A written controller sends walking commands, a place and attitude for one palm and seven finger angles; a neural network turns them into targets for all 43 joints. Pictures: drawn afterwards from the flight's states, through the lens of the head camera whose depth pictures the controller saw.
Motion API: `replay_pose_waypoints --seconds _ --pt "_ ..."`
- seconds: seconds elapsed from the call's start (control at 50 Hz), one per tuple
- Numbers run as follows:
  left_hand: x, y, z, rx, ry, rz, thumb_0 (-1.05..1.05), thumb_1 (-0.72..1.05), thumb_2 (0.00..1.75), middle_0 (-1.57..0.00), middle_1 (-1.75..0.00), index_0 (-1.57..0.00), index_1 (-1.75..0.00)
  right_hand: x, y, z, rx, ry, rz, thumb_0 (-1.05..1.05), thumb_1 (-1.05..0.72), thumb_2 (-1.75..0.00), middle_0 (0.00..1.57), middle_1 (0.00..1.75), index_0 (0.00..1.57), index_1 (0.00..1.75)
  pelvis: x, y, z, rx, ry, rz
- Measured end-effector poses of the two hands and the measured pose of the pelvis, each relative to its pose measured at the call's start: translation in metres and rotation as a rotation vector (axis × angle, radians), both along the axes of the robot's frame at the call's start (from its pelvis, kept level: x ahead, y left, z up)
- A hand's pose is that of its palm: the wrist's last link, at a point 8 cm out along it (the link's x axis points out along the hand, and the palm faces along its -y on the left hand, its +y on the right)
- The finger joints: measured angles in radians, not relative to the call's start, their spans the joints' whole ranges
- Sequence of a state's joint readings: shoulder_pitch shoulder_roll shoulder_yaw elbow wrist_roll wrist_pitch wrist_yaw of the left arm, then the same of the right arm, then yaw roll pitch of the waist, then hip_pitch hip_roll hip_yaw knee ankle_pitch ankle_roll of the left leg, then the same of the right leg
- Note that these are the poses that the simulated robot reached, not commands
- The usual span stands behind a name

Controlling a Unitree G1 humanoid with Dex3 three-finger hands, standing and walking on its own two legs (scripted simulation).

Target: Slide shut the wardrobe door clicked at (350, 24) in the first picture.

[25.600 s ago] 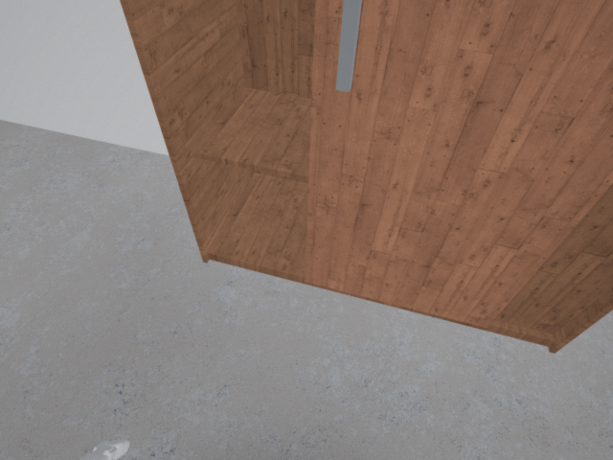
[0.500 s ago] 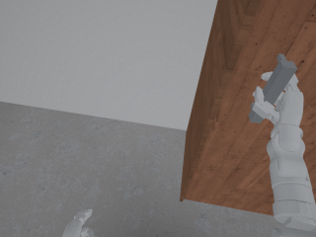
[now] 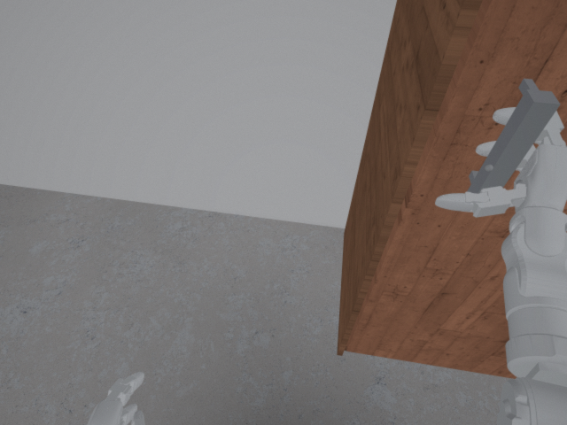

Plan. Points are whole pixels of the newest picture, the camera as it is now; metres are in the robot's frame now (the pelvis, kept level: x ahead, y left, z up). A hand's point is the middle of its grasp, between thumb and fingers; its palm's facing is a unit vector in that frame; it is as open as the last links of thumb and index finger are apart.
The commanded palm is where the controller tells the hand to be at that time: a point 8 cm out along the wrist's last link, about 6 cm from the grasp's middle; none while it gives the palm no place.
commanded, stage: loosen the grip on the handle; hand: right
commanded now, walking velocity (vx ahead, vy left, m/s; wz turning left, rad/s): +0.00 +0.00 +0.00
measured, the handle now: (501, 146) +0.45 -0.26 +0.19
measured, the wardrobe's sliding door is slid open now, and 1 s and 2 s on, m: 0.00 0.01 0.01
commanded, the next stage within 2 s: slip the hand off the handle in 0.14 s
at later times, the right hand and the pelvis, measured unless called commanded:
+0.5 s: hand (500, 169) +0.41 -0.24 +0.18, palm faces +0.27 +0.95 -0.13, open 14.5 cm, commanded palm +0.36 -0.31 +0.18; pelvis +0.03 -0.01 +0.00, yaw +0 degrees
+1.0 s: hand (555, 186) +0.38 -0.31 +0.18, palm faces +0.31 +0.94 -0.14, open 14.6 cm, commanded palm +0.32 -0.34 +0.18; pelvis +0.03 -0.02 +0.00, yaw +1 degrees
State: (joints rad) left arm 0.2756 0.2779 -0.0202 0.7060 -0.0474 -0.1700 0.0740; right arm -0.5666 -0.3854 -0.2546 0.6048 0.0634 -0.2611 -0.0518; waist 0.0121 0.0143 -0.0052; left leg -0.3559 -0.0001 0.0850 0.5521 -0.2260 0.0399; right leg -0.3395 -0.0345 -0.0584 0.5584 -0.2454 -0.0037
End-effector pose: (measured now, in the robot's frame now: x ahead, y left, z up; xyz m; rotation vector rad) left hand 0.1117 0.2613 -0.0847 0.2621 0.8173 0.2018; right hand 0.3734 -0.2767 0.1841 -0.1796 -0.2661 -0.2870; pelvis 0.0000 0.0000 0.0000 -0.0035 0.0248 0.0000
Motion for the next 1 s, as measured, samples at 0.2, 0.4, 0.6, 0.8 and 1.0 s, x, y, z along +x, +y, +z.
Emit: replay_pose_waypoints --seconds 0.2,0.4,0.6,0.8,1.0 --pt "0.029 -0.016 -0.007 -0.041 0.015 -0.015 0.01 0.91 0.9 -0.2 -0.3 -0.21 -0.3 -0.001 -0.003 0.0 0.018 0.008 0.024 -0.01 0.53 -0.21 0.46 1.3 0.28 1.2 0.022 -0.004 0.003 0.002 0.018 0.002" --pt "0.072 -0.035 0.003 -0.072 -0.072 -0.046 0.01 0.91 0.9 -0.2 -0.3 -0.21 -0.3 -0.001 -0.004 0.002 0.017 0.029 0.03 -0.02 0.55 -0.2 0.47 1.27 0.26 1.16 0.033 -0.008 0.002 0.001 0.019 0.004" --pt "0.071 -0.033 0.006 -0.057 -0.076 -0.024 0.01 0.91 0.9 -0.2 -0.3 -0.21 -0.3 -0.008 -0.033 0.0 0.025 0.054 -0.03 -0.02 0.55 -0.2 0.44 1.24 0.29 1.17 0.034 -0.009 0.002 0.004 0.014 0.01" --pt "0.043 -0.022 -0.006 -0.015 0.019 -0.004 0.01 0.91 0.9 -0.2 -0.3 -0.21 -0.3 -0.02 -0.068 0.002 0.004 0.047 -0.058 -0.02 0.55 -0.2 0.31 1.18 0.26 1.16 0.032 -0.012 0.0 0.011 0.022 -0.004" --pt "0.036 -0.027 -0.005 -0.024 0.002 0.019 0.01 0.91 0.9 -0.2 -0.3 -0.21 -0.3 -0.027 -0.074 -0.002 0.017 0.05 -0.015 -0.02 0.55 -0.2 0.3 1.18 0.26 1.16 0.033 -0.019 0.0 0.011 0.029 0.01"
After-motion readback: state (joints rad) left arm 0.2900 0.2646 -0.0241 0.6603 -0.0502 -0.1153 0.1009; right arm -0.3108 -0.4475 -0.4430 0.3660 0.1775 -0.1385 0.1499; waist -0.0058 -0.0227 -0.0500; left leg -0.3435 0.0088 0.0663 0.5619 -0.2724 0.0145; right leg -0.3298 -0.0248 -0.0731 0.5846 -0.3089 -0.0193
